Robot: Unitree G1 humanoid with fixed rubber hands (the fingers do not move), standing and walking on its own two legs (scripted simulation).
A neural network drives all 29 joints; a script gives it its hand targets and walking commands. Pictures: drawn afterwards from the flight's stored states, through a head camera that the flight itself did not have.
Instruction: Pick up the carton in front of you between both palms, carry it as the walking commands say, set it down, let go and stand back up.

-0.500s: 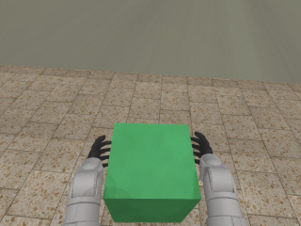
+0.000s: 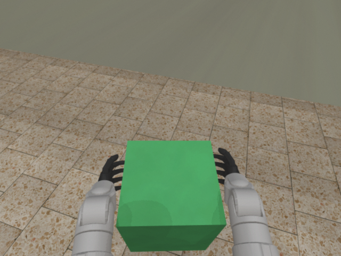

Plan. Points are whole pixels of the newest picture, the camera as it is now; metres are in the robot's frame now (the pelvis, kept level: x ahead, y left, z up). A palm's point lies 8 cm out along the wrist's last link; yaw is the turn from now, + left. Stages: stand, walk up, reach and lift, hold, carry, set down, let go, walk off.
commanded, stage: hold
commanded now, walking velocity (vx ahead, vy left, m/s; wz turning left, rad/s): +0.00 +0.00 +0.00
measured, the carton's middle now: (168, 198) +0.28 +0.01 -0.05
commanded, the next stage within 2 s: set down in 0.02 s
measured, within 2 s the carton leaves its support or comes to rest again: neither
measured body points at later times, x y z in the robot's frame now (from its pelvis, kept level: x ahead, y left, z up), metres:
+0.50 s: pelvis -0.03 -0.04 -0.04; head +0.08 -0.05 +0.40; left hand +0.34 +0.12 -0.07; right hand +0.34 -0.18 -0.07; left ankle -0.01 +0.10 -0.74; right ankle +0.06 -0.14 -0.74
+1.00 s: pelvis -0.05 -0.01 -0.17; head +0.17 -0.01 +0.22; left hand +0.40 +0.11 -0.25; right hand +0.36 -0.19 -0.24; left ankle -0.01 +0.11 -0.74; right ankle +0.06 -0.14 -0.74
